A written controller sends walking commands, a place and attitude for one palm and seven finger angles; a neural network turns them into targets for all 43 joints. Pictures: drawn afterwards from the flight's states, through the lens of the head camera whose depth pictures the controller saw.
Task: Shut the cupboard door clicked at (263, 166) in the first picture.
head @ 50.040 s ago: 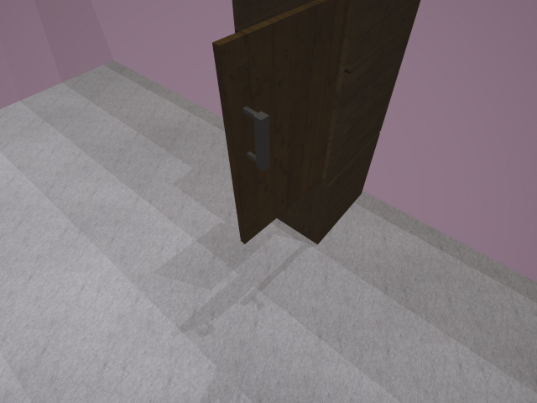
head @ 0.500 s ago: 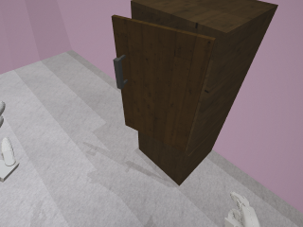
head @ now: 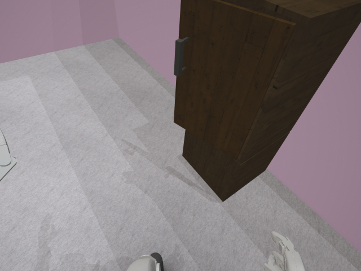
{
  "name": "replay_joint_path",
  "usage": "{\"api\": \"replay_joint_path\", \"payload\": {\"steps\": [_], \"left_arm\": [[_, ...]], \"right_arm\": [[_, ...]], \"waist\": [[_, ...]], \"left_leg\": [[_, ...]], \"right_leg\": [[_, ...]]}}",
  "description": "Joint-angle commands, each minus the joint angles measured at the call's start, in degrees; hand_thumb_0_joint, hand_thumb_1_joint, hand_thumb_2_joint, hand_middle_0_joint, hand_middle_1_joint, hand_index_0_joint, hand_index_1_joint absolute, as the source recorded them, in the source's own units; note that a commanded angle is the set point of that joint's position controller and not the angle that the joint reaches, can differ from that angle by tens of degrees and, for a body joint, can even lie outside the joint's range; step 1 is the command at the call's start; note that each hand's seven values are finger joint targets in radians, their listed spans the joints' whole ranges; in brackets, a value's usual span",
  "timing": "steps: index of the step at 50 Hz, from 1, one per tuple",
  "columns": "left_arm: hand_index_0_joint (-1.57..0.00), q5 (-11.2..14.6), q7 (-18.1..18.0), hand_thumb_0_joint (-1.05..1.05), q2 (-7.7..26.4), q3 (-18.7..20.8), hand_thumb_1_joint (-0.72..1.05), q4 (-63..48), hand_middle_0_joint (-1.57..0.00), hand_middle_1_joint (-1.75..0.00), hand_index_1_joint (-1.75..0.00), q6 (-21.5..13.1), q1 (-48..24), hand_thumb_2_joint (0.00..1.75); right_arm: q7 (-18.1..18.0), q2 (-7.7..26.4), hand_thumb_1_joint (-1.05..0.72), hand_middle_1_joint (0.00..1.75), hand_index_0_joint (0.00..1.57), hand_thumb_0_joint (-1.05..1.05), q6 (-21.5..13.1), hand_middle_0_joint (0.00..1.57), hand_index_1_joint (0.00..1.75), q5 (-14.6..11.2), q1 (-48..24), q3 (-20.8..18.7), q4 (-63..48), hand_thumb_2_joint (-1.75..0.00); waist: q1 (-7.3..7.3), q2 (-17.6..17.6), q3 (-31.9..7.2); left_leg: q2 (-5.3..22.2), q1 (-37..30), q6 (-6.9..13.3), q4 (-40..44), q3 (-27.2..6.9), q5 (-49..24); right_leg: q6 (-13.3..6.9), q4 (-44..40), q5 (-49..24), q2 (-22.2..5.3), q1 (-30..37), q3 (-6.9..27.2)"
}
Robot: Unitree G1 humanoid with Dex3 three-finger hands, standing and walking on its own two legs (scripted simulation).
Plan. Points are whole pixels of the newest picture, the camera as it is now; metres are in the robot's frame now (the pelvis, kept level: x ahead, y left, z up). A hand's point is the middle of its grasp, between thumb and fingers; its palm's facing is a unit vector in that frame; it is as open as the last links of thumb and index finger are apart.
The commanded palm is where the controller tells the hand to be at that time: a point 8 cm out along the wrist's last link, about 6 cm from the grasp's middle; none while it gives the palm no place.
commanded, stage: step back with the hand held close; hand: left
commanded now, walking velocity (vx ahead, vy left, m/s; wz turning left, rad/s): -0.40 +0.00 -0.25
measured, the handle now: (182, 56) +0.82 +0.02 +0.07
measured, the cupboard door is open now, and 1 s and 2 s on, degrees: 16 16 16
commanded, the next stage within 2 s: stop stepping back and stand still in 0.04 s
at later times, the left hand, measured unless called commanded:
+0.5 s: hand out of the picture +0.12 +0.27 +0.19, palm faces +0.28 -0.88 -0.38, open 7.4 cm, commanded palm +0.05 +0.32 +0.20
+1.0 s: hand out of the picture +0.11 +0.27 +0.19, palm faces +0.27 -0.87 -0.41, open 7.4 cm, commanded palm +0.06 +0.33 +0.20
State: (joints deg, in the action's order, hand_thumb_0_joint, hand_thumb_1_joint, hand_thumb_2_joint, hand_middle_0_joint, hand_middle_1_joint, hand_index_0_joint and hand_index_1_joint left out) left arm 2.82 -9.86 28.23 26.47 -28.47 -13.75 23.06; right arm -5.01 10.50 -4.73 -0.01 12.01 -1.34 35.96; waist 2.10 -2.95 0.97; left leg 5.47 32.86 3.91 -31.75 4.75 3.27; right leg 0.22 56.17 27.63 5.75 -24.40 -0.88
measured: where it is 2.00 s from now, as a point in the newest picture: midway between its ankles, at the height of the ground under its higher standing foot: outside the picture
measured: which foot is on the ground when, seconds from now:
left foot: down 0.00-0.12, up 0.14-0.28, down 0.30-0.58, up 0.60-0.92, down 0.94-1.00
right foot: up 0.00-0.08, down 0.10-0.32, up 0.34-0.58, down 0.60-1.00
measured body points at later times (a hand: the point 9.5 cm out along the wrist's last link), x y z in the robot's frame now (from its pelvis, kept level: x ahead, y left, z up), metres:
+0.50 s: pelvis -0.14 +0.05 +0.03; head -0.14 +0.08 +0.48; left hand +0.10 +0.32 +0.21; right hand -0.02 -0.20 -0.04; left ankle -0.04 +0.14 -0.71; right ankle -0.16 -0.05 -0.69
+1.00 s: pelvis -0.14 +0.06 +0.01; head -0.14 +0.08 +0.46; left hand +0.09 +0.32 +0.21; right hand -0.06 -0.21 -0.08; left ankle -0.08 +0.19 -0.72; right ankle -0.21 -0.01 -0.71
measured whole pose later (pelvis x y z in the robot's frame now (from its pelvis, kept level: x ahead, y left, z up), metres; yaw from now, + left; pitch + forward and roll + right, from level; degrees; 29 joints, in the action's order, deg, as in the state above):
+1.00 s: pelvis -0.14 +0.06 +0.01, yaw -12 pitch -1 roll +2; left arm 2.0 -10.1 23.5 22.7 -28.2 -12.1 29.8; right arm -5.5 11.7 -5.6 0.0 15.4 -1.1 38.5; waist 0.4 3.9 -0.1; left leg 2.8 17.0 -0.5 -32.3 6.3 13.7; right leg -1.8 37.3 23.5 0.1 -10.8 -2.1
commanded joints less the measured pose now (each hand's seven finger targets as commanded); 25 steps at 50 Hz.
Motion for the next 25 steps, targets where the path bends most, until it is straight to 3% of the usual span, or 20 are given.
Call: {"api": "replay_joint_path", "payload": {"steps": [1, 3, 4, 5, 6, 7, 8, 9, 10, 12, 13, 15, 16, 17, 18, 19, 20, 22, 23, 25], "left_arm": [[-0.20, 2.23, -0.56, 0.00, 8.07, 7.72, 0.90, -12.40, -0.20, -0.30, -0.30, -3.17, 7.91, 0.90], [-0.20, 2.91, -0.05, 0.00, 9.96, 9.98, 0.90, -13.02, -0.20, -0.30, -0.30, -3.39, 9.05, 0.90], [-0.20, 2.86, 0.33, 0.00, 9.60, 9.32, 0.90, -15.01, -0.20, -0.30, -0.30, -4.20, 7.34, 0.90], [-0.20, 2.17, 0.09, 0.00, 10.63, 9.43, 0.90, -16.33, -0.20, -0.30, -0.30, -5.22, 5.19, 0.90], [-0.20, 1.06, -0.94, 0.00, 12.72, 9.00, 0.90, -17.62, -0.20, -0.30, -0.30, -5.59, 1.11, 0.90], [-0.20, 0.10, -1.61, 0.00, 12.72, 7.84, 0.90, -16.39, -0.20, -0.30, -0.30, -5.34, -1.90, 0.90], [-0.20, -0.29, -1.25, 0.00, 11.54, 6.05, 0.90, -19.06, -0.20, -0.30, -0.30, -4.60, -6.21, 0.90], [-0.20, 0.28, -0.92, 0.00, 11.09, 6.40, 0.90, -15.64, -0.20, -0.30, -0.30, -2.85, -3.44, 0.90], [-0.20, 0.18, -0.88, 0.00, 8.95, 4.30, 0.90, -14.54, -0.20, -0.30, -0.30, -1.52, -5.98, 0.90], [-0.20, -0.13, -1.16, 0.00, 6.93, 2.14, 0.90, -7.58, -0.20, -0.30, -0.30, -0.05, -10.91, 0.90], [-0.20, -0.53, -0.98, 0.00, 5.77, 0.38, 0.90, -5.89, -0.20, -0.30, -0.30, 0.37, -14.36, 0.90], [-0.20, -1.24, -1.48, 0.00, 3.71, -0.80, 0.90, -4.48, -0.20, -0.30, -0.30, 0.05, -14.74, 0.90], [-0.20, -1.22, -1.61, 0.00, 3.72, -0.80, 0.90, -5.01, -0.20, -0.30, -0.30, -0.23, -14.75, 0.90], [-0.20, -1.22, -1.49, 0.00, 3.46, -0.02, 0.90, -1.82, -0.20, -0.30, -0.30, -0.04, -7.66, 0.90], [-0.20, -0.23, -0.85, 0.00, 6.72, 3.05, 0.90, -5.42, -0.20, -0.30, -0.30, -0.01, -3.60, 0.90], [-0.20, 0.08, -0.47, 0.00, 4.32, 1.31, 0.90, -9.18, -0.20, -0.30, -0.30, -0.22, -2.76, 0.90], [-0.20, -0.32, -0.53, 0.00, 5.20, 2.17, 0.90, -11.64, -0.20, -0.30, -0.30, -0.27, -1.74, 0.90], [-0.20, -0.35, -0.33, 0.00, 4.63, 2.02, 0.90, -15.94, -0.20, -0.30, -0.30, 0.06, 3.36, 0.90], [-0.20, -0.32, -0.25, 0.00, 6.90, 3.79, 0.90, -17.98, -0.20, -0.30, -0.30, 0.10, 5.41, 0.90], [-0.20, -0.32, -0.71, 0.00, 7.02, 4.39, 0.90, -18.10, -0.20, -0.30, -0.30, 0.58, 9.64, 0.90]], "right_arm": [[1.62, 8.01, -0.90, 0.30, 0.20, 0.00, -3.98, 0.20, 0.30, -1.32, -8.79, -3.24, -9.36, -0.90], [1.79, 7.84, -0.90, 0.30, 0.20, 0.00, -3.83, 0.20, 0.30, -0.95, -8.22, -2.81, -9.02, -0.90], [1.89, 7.12, -0.90, 0.30, 0.20, 0.00, -3.58, 0.20, 0.30, -0.76, -7.87, -2.31, -8.70, -0.90], [1.98, 6.55, -0.90, 0.30, 0.20, 0.00, -3.55, 0.20, 0.30, -0.94, -7.01, -2.23, -7.59, -0.90], [1.96, 6.10, -0.90, 0.30, 0.20, 0.00, -3.48, 0.20, 0.30, -0.42, -7.33, -1.58, -6.95, -0.90], [2.16, 6.29, -0.90, 0.30, 0.20, 0.00, -3.32, 0.20, 0.30, 0.23, -8.29, -1.12, -6.51, -0.90], [1.94, 6.75, -0.90, 0.30, 0.20, 0.00, -3.87, 0.20, 0.30, -1.04, -8.24, -1.80, -6.58, -0.90], [1.10, 6.41, -0.90, 0.30, 0.20, 0.00, -3.66, 0.20, 0.30, -0.82, -6.10, -1.45, -6.79, -0.90], [0.42, 6.67, -0.90, 0.30, 0.20, 0.00, -3.14, 0.20, 0.30, -0.75, -5.46, -1.00, -7.20, -0.90], [-0.55, 7.29, -0.90, 0.30, 0.20, 0.00, -2.76, 0.20, 0.30, -0.46, -4.36, -0.26, -5.16, -0.90], [-0.94, 8.66, -0.90, 0.30, 0.20, 0.00, -3.36, 0.20, 0.30, -0.68, -3.88, -0.87, -4.80, -0.90], [-1.37, 9.95, -0.90, 0.30, 0.20, 0.00, -4.46, 0.20, 0.30, -0.75, -3.20, -0.89, -6.27, -0.90], [-1.30, 9.74, -0.90, 0.30, 0.20, 0.00, -4.86, 0.20, 0.30, -1.11, -3.25, -0.71, -7.31, -0.90], [-1.25, 9.91, -0.90, 0.30, 0.20, 0.00, -4.99, 0.20, 0.30, -1.28, -2.79, -1.12, -8.30, -0.90], [-0.79, 9.14, -0.90, 0.30, 0.20, 0.00, -5.20, 0.20, 0.30, -0.60, -3.34, -0.70, -7.28, -0.90], [-0.20, 7.91, -0.90, 0.30, 0.20, 0.00, -4.88, 0.20, 0.30, -0.53, -3.92, -0.38, -8.02, -0.90], [0.38, 8.31, -0.90, 0.30, 0.20, 0.00, -4.57, 0.20, 0.30, -0.44, -5.00, -0.50, -8.73, -0.90], [1.30, 8.17, -0.90, 0.30, 0.20, 0.00, -4.00, 0.20, 0.30, -0.37, -5.77, -0.78, -10.28, -0.90], [1.54, 8.27, -0.90, 0.30, 0.20, 0.00, -3.90, 0.20, 0.30, -0.42, -5.89, -0.84, -10.81, -0.90], [1.35, 7.95, -0.90, 0.30, 0.20, 0.00, -2.49, 0.20, 0.30, -0.10, -5.46, -0.75, -11.35, -0.90]], "waist": [[-3.56, -14.17, -12.98], [-3.25, -12.65, -11.72], [-2.88, -5.71, -10.34], [-2.81, 5.39, -8.94], [-3.07, 14.91, -6.10], [-3.70, 15.42, -4.77], [-3.23, 18.57, -7.62], [-2.35, 16.96, -5.07], [-1.25, 14.46, -4.05], [-0.18, 5.12, -3.31], [0.01, 0.22, -1.55], [-1.27, -11.37, -1.46], [-1.51, -10.48, -0.95], [-1.80, -4.01, -1.98], [-1.19, -11.06, -5.60], [-0.81, -11.30, -5.25], [-1.06, -12.23, -4.87], [-1.69, -10.42, -5.41], [-1.95, -9.34, -6.68], [-1.69, -10.46, -6.84]], "left_leg": [[10.37, -6.18, -3.47, 17.90, -3.61, 28.68], [9.71, -7.72, -5.80, 14.75, -1.06, 30.15], [7.21, -11.76, -7.33, 7.20, 1.40, 26.46], [2.39, -18.87, -9.18, -8.40, 3.57, 21.08], [-1.64, -18.36, -8.97, -22.24, 0.89, 20.09], [-1.56, -11.60, -8.24, -28.55, -2.13, 22.92], [-2.99, -9.45, -7.18, -30.74, -4.68, 23.18], [-1.60, -6.39, -6.31, -26.08, -6.00, 21.43], [-1.31, -9.49, -5.90, -19.52, -5.62, 18.81], [-3.70, -19.34, -5.09, -5.07, -2.02, 11.44], [-2.62, -21.86, -4.73, 1.11, -3.12, 10.82], [8.14, -18.86, -0.68, 13.48, -14.80, 13.73], [9.86, -16.96, 0.05, 16.65, -17.00, 19.04], [9.53, -19.81, 0.01, 16.25, -15.64, 14.84], [10.00, -19.34, -0.85, 20.65, -17.09, 23.10], [10.44, -15.88, -1.56, 25.00, -20.92, 32.67], [11.41, -12.06, -1.33, 28.15, -20.88, 40.37], [10.68, -8.08, -1.24, 27.94, -15.12, 41.11], [9.82, -8.93, -1.50, 26.58, -12.30, 40.08], [7.13, -7.76, -2.32, 21.47, -7.58, 38.65]], "right_leg": [[-1.19, -8.11, 5.60, -0.97, 10.46, -5.12], [-2.06, -20.85, 5.37, -3.16, 10.32, -3.60], [-3.08, -29.89, 6.37, -6.85, 4.85, 2.81], [-6.76, -40.49, 7.93, -14.39, -6.52, 17.86], [-10.83, -47.88, 1.56, -25.85, -14.37, 32.76], [-12.28, -44.44, -14.23, -26.76, -8.45, 29.11], [-11.61, -40.08, -26.11, -24.92, -5.14, 30.67], [-11.24, -34.53, -34.61, -22.66, 0.48, 24.37], [-9.73, -31.54, -37.77, -21.00, 0.82, 20.48], [-5.28, -29.68, -27.72, -15.86, -1.38, 12.92], [-3.30, -27.86, -20.23, -13.25, -1.96, 10.55], [0.14, -20.91, -10.00, -6.39, 0.57, 6.24], [0.50, -20.72, -8.43, -4.98, 2.74, 4.75], [0.61, -21.50, -11.74, -4.02, 2.51, 2.96], [1.28, -18.25, -7.72, -4.28, 3.43, 1.39], [1.44, -14.25, -5.18, -3.79, 5.51, 1.61], [1.25, -10.82, -4.16, -3.40, 6.94, 1.74], [-0.02, -10.92, -3.84, -2.13, 11.47, -2.01], [-0.43, -13.94, -3.56, -1.28, 13.16, -4.00], [-1.66, -22.73, -2.88, -0.53, 18.34, -7.32]]}}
